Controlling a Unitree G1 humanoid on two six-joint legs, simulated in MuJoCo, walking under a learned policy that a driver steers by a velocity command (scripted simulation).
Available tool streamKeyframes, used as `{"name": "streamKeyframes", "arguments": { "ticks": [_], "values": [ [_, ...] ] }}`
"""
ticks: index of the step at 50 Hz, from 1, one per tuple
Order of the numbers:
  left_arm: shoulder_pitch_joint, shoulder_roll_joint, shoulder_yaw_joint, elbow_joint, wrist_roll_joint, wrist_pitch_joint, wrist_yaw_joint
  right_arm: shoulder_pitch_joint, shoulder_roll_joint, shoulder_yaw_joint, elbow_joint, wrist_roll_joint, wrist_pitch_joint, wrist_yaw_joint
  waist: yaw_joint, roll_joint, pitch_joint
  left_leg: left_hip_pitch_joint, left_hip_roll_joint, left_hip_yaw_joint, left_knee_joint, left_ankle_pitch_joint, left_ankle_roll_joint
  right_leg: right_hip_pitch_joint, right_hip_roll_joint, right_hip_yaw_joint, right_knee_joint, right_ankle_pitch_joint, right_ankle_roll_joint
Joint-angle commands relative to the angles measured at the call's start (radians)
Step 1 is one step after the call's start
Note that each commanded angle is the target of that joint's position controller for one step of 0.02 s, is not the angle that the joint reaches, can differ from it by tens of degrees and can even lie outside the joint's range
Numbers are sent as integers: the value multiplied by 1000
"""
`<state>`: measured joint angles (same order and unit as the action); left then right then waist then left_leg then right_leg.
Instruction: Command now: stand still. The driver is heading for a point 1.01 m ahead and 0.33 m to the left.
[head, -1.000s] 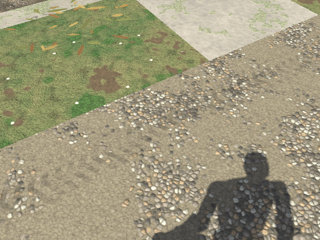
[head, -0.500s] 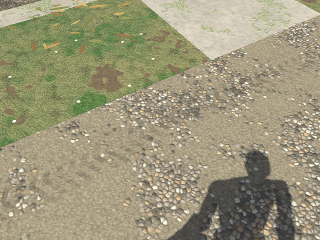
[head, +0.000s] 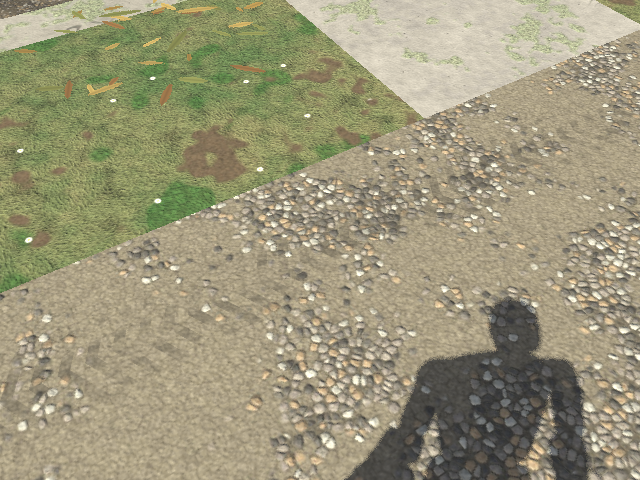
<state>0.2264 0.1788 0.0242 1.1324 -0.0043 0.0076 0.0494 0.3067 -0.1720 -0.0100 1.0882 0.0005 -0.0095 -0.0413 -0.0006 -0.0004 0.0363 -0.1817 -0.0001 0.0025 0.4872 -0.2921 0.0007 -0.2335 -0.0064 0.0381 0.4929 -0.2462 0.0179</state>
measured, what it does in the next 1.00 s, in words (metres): walks ahead: left foot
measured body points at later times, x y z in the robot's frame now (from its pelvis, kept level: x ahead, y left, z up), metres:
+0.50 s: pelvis +0.11 -0.06 +0.00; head +0.11 -0.07 +0.45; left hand +0.07 +0.18 -0.14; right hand +0.22 -0.30 -0.14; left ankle +0.08 +0.08 -0.65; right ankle +0.05 -0.15 -0.74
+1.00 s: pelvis +0.51 +0.02 -0.01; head +0.53 +0.01 +0.44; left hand +0.60 +0.28 -0.11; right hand +0.54 -0.26 -0.15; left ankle +0.48 +0.03 -0.74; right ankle +0.53 -0.16 -0.64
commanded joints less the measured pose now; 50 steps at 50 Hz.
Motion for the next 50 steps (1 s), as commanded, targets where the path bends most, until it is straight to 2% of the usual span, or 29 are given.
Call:
{"name": "streamKeyframes", "arguments": {
  "ticks": [1, 4, 5, 6, 7, 9, 11, 13, 15, 16, 17, 18, 19, 20, 21, 22, 23, 26, 30, 34, 37, 39, 40, 41, 42, 43, 45, 47, 50],
  "values": [
    [49, 90, 12, -17, 0, -5, 3, 77, -86, -14, -12, 0, -4, -2, 0, 3, 20, -63, 18, -15, -99, 117, 17, 24, -7, -1, -69, 134, -28],
    [54, 89, 11, -17, 0, -5, 3, 82, -83, -14, -12, 1, -5, -3, 0, 3, 22, -63, 18, -15, -98, 117, 17, 23, -6, -1, -68, 134, -28],
    [89, 78, 10, 0, -3, -4, 4, 119, -81, -16, 6, 4, -2, -5, -2, 13, -29, -43, 0, -2, -102, -110, 31, 37, 26, -38, -46, -84, -35],
    [103, 99, 19, -1, -15, -5, 4, 127, -119, -29, 1, 17, 1, -8, -4, 34, 6, -76, 8, -30, -105, -400, 62, -26, 49, -56, -6, -370, -52],
    [72, 115, 25, -24, -17, -15, 1, 147, -145, -38, -7, 24, -4, -8, -21, 48, 78, -114, 61, -112, -143, -599, 102, -138, 33, -35, 26, -512, -69],
    [-61, 45, 7, -106, -29, -64, -19, 187, -207, -62, -19, 38, -40, -3, -60, 194, 143, -44, 280, -411, -326, -643, 209, -311, 17, -93, 231, -231, -54],
    [-112, 73, 16, -146, -28, -99, -38, 125, -196, -67, -56, 17, -68, 1, -42, 179, 147, -59, 396, -548, -393, -498, 255, -393, -68, -19, 462, -182, -80],
    [-62, 76, 17, -158, -36, -120, -44, 22, -171, -60, -113, 33, -83, 12, 13, 146, 101, -49, 339, -409, -378, -370, 188, -357, -103, -7, 364, -188, -101],
    [27, 77, 26, -121, -34, -135, -45, -13, -209, -69, -129, 55, -80, 15, 58, 150, 58, -168, 214, -210, -322, -287, 139, -55, -28, -121, 120, -121, -88],
    [132, 64, 30, -106, 40, -102, -73, -6, -219, -84, -99, -41, -55, 30, 106, 106, 27, -226, 140, -131, -236, -394, 167, 113, 69, -243, 10, -117, -71],
    [241, 62, 42, -66, 40, -86, -72, -24, -203, -86, -111, -56, -46, 31, 147, 32, 36, -337, 102, -92, -109, -392, 172, 280, 103, -286, -17, -57, -51],
    [391, 83, 53, -31, 46, -91, -62, -67, -157, -76, -133, -54, -54, 36, 215, -117, -4, -504, 37, -13, 219, -247, 160, 484, -10, -108, -58, -133, -60],
    [523, 170, 60, -22, 72, -100, -52, -158, -27, -44, -212, -46, -75, 44, 241, -378, -52, -716, -56, 14, 625, -259, 134, 512, -310, 429, -254, -542, -124],
    [407, 177, 50, -44, 69, -91, -46, -159, -23, -39, -257, -40, -87, 63, 144, -293, 0, -844, -27, -116, 763, -141, 157, 393, -410, 767, -408, -744, -225],
    [260, 184, 51, -93, 57, -95, -46, -208, -57, -42, -281, -40, -91, 77, 78, -138, 90, -907, 75, -101, 824, -3, 147, 313, -438, 706, -398, -717, -247],
    [196, 169, 49, -121, 46, -107, -53, -202, -95, -48, -270, -47, -92, 90, 53, -25, 68, -842, 117, -81, 796, 85, 124, 259, -379, 562, -373, -580, -228],
    [176, 161, 45, -131, 38, -115, -55, -163, -102, -51, -254, -56, -86, 99, 24, -17, 33, -762, 130, -70, 750, 102, 102, 222, -323, 445, -388, -487, -208],
    [244, 99, 26, -99, 32, -136, -48, -194, -96, -48, -265, -50, -50, 114, 17, -65, 84, -735, 129, -7, 702, 167, 52, 179, -220, 246, -447, -264, -195],
    [300, 103, 24, -96, 23, -145, -48, -387, -88, -35, -345, -36, -38, 112, 40, -43, 132, -694, 103, 58, 435, 247, 38, 184, -176, 89, -498, 7, -205],
    [314, 130, 28, -89, 21, -155, -42, -470, -72, -21, -381, -23, -34, 113, 49, -62, 148, -550, 53, 134, 213, 292, 112, 278, -207, -94, -566, 299, -176],
    [323, 163, 32, -86, 35, -147, -32, -403, -105, -33, -369, -29, -36, 98, -2, -132, 41, -364, -60, 211, 182, 205, 184, 407, -231, -207, -317, 1064, -137],
    [297, 227, 52, -100, 55, -118, -17, -112, -166, -60, -291, -28, -41, 89, -140, -188, -127, -89, -137, 217, 200, 87, 224, 411, -246, -230, 102, 1335, -121],
    [261, 250, 61, -117, 49, -109, -16, 92, -210, -85, -228, -32, -42, 82, -239, -153, -210, 151, -135, 182, 113, 88, 244, 293, -223, -241, 397, 1232, -107],
    [241, 190, 50, -140, 55, -116, -25, 194, -279, -112, -194, -36, -40, 69, -234, -52, -258, 392, 29, -79, 126, -166, 269, -4, -154, -201, 732, 633, -102],
    [268, 79, 28, -217, 18, -139, -58, 117, -349, -129, -193, -39, -29, 73, -91, 273, -290, 568, 251, -749, -146, -404, 429, -445, 61, -94, 1053, -153, -48],
    [130, 152, 34, -273, 19, -160, -55, 73, -322, -129, -203, -31, -28, 75, -104, 144, -228, 545, 244, -838, -258, -359, 408, -580, 10, 50, 1085, -65, -82],
    [33, 158, 27, -307, 32, -178, -53, 43, -233, -112, -185, -28, -43, 65, -53, -75, -83, 284, 199, -619, -275, -108, 349, -525, -74, 50, 942, 26, -89],
    [22, 125, 16, -334, 66, -145, -60, 1, -188, -91, -187, -23, -58, 49, 26, -86, -22, 71, 120, -470, -290, 19, 327, -429, -112, 50, 845, -8, -48],
    [-66, 111, 4, -398, 86, -98, -73, 44, -190, -80, -194, 7, -86, 46, 36, -49, 53, -97, 63, -395, -336, 70, 335, -442, -137, 0, 697, -36, 13]
  ]
}}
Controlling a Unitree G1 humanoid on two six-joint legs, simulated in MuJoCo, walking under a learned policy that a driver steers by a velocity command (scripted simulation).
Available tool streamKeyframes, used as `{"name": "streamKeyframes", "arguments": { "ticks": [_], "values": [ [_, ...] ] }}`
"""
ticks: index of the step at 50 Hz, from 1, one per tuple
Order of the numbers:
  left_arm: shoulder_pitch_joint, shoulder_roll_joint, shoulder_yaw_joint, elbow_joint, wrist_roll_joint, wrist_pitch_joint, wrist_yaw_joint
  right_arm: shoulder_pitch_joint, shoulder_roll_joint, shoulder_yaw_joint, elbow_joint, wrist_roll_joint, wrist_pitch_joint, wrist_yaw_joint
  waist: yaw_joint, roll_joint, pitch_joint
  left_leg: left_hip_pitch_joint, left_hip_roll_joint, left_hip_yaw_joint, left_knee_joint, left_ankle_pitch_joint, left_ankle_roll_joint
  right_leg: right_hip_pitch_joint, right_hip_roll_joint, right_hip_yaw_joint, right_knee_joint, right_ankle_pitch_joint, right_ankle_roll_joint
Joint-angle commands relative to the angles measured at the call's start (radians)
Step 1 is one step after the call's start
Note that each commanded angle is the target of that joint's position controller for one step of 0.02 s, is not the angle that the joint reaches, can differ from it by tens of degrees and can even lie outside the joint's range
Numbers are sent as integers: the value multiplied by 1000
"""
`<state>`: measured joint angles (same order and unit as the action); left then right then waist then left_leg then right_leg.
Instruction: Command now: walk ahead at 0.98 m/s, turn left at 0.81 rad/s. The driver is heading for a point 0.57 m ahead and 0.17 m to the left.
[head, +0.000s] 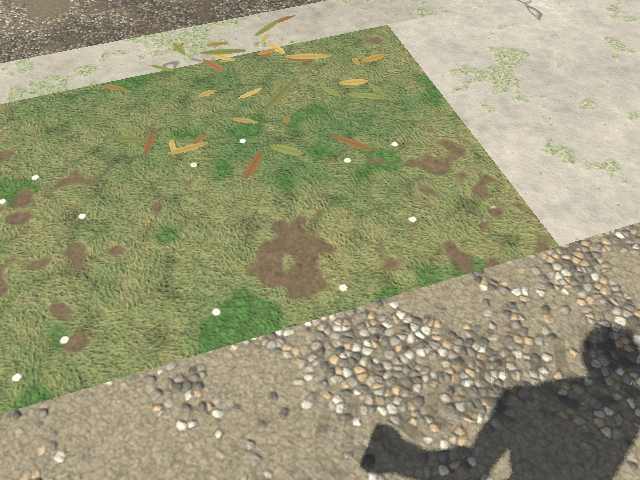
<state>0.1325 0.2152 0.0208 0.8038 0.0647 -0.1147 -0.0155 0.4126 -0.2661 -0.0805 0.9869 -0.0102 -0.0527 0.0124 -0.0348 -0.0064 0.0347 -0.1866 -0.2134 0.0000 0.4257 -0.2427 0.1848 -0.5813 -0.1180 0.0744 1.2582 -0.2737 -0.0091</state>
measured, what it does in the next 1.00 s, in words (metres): walks ahead, turning left: right foot, then left foot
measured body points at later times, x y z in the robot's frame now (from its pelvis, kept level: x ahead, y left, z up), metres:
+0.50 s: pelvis +0.46 +0.00 +0.01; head +0.48 +0.01 +0.46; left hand +0.33 +0.28 -0.11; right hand +0.76 -0.16 -0.07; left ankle +0.46 +0.12 -0.64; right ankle +0.45 -0.13 -0.73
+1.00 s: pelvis +0.71 +0.12 +0.01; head +0.73 +0.15 +0.45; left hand +0.69 +0.43 -0.10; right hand +0.96 -0.02 -0.10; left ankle +0.70 +0.21 -0.73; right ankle +0.87 +0.02 -0.69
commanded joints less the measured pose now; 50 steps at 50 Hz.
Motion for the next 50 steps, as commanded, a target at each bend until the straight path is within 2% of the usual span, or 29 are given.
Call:
{"name": "streamKeyframes", "arguments": {
  "ticks": [1, 3, 7, 9, 11, 12, 13, 14, 15, 16, 17, 18, 20, 22, 25, 28, 29, 31, 33, 34, 35, 36, 37, 38, 39, 40, 43, 46, 50],
  "values": [
    [-56, 78, 1, -111, 12, 28, -11, -41, -107, -10, -99, 17, -48, -8, 51, -31, 89, -140, 259, -378, -304, 72, 145, -95, -18, -66, -161, 50, 56],
    [-187, 76, -10, -169, -2, 26, -17, 7, -112, -12, -104, 11, -51, -5, 10, -2, 121, -178, 221, -347, -310, 249, 111, -48, 16, -101, -368, 207, 69],
    [-289, 83, -22, -227, -27, 22, -20, 102, -148, -26, -101, 19, -44, -2, -64, 56, 55, 14, 234, -357, -251, 631, 43, 39, 100, -120, -616, 393, 35],
    [-263, 105, -18, -242, -32, 22, -9, 73, -166, -30, -112, 24, -42, -11, -36, 65, 10, 94, 235, -351, -166, 792, 9, 153, 133, -105, -729, 373, 11],
    [-70, 195, 19, -203, -43, 18, 18, 28, -227, -43, -130, 15, -48, -14, 67, 91, -142, 125, 242, -377, 90, 977, -38, 435, 163, -65, -740, 276, -7],
    [128, 241, 42, -156, -51, 18, 38, -39, -261, -52, -147, 8, -51, -9, 188, 94, -229, 60, 217, -373, 304, 923, -46, 636, 129, -60, -749, 215, -12],
    [336, 304, 68, -116, -29, 18, 61, -78, -183, -34, -176, 0, -61, -3, 266, 38, -339, -89, 174, -333, 591, 659, -47, 877, -9, 53, -699, -27, -30],
    [334, 351, 78, -115, 28, 14, 59, 60, 14, 13, -215, 53, -54, -9, 136, -288, -456, -418, 67, -215, 927, -278, -70, 1125, -360, 542, -794, -199, -124],
    [259, 308, 86, -124, 7, 24, 37, 36, -83, 17, -239, 45, -39, -21, 122, -288, -458, -510, 132, -150, 1004, -201, -50, 1027, -356, 769, -938, -401, -144],
    [155, 198, 64, -137, -3, 25, 32, -60, -126, 6, -227, 20, -24, -18, 112, -155, -268, -533, 194, -126, 964, -73, -54, 843, -287, 595, -984, -444, -129],
    [123, 149, 53, -121, -5, 25, 27, -96, -125, 5, -229, 3, -11, -4, 96, -53, -160, -523, 226, -106, 932, -28, -62, 711, -252, 451, -993, -297, -123],
    [144, 131, 48, -95, -3, 24, 27, -142, -108, 5, -237, -11, 0, 12, 92, -10, -100, -512, 253, -100, 917, -23, -65, 625, -209, 326, -1011, -160, -101],
    [193, 96, 37, -33, -20, 7, 20, -158, -49, 19, -275, -23, 29, 36, 49, -65, -38, -522, 300, -89, 908, -21, -72, 525, -185, 170, -1040, -38, -84],
    [213, 91, 36, 0, -43, -10, 6, -224, -24, 33, -327, -25, 47, 51, 31, -76, -5, -581, 332, -71, 896, 16, -74, 495, -180, 43, -1073, 81, -61],
    [178, 115, 32, 7, -42, -33, 0, -308, -19, 50, -398, -33, 37, 57, -13, -74, 69, -535, 302, -31, 690, 127, -98, 378, -134, -157, -1074, 639, -69],
    [174, 161, 37, 18, -54, -42, 2, -370, -21, 63, -391, -33, 12, 78, 1, -39, 80, -279, 199, 119, 293, 342, -100, 314, -41, -292, -1081, 739, -50],
    [146, 318, 81, -26, -89, -36, 32, -348, -42, 45, -392, 55, -17, 66, -5, -89, 12, -229, 186, 72, 293, 314, -108, 399, -57, -268, -1022, 849, -59],
    [163, 339, 87, -29, -107, -17, 61, -315, -111, 23, -398, 32, -30, 65, -51, -98, -61, -158, 142, 73, 217, 274, -76, 509, -100, -249, -884, 1053, -54],
    [163, 301, 76, -32, -105, 9, 67, -103, -175, -16, -337, 10, -22, 49, -157, -83, -164, 105, 142, 29, 58, 437, -11, 489, -73, -253, -545, 998, -20],
    [212, 229, 57, -54, -78, 11, 66, -51, -228, -25, -311, 1, -14, 30, -133, 67, -206, 342, 273, -125, 84, 781, 26, 276, 30, -248, -194, 287, 21],
    [417, 126, 17, -60, -48, 2, 43, -127, -293, -15, -363, -41, -14, 13, 17, 312, -413, 636, 572, -501, 244, 1433, 227, 3, 136, -132, 227, -443, 64],
    [417, 227, 27, -41, -82, -7, 21, -89, -224, -5, -372, -39, -8, 21, -58, 159, -635, 663, 629, -601, 151, 1285, 308, -17, 120, 82, 294, -408, 57],
    [323, 251, 36, -62, -107, 2, 20, -148, -206, -4, -369, -16, -3, 25, -39, 60, -493, 513, 569, -509, 90, 1050, 262, -44, 77, 55, 229, -344, 56],
    [250, 236, 36, -78, -95, 13, 33, -225, -168, 4, -364, 20, -7, 27, 0, -34, -316, 325, 507, -426, 43, 877, 200, -80, 38, 16, 126, -279, 67],
    [218, 223, 37, -73, -82, 32, 50, -270, -127, 20, -365, 30, -12, 23, 29, -62, -229, 173, 471, -380, 2, 801, 168, -52, 14, 8, 69, -248, 80],
    [230, 225, 42, -73, -79, 52, 59, -292, -130, 18, -359, 17, -15, 23, 61, -49, -183, 28, 453, -342, -37, 781, 153, 27, 4, 8, 28, -215, 86],
    [251, 167, 37, -81, -68, 75, 71, -303, -126, 14, -327, -8, -23, 21, 97, 26, -181, -149, 409, -223, -83, 833, 139, 152, 6, -11, -119, -150, 94],
    [193, 125, 25, -91, -60, 79, 72, -313, -116, 14, -303, -5, -7, 3, 87, 60, -213, -149, 362, -135, -73, 796, 100, 197, 20, -30, -322, -17, 93],
    [92, 138, 26, -106, -69, 91, 63, -286, -102, 19, -270, -6, 14, -3, 46, 100, -189, -138, 363, -149, -80, 503, 70, 256, 43, -32, -508, 84, 85]
  ]
}}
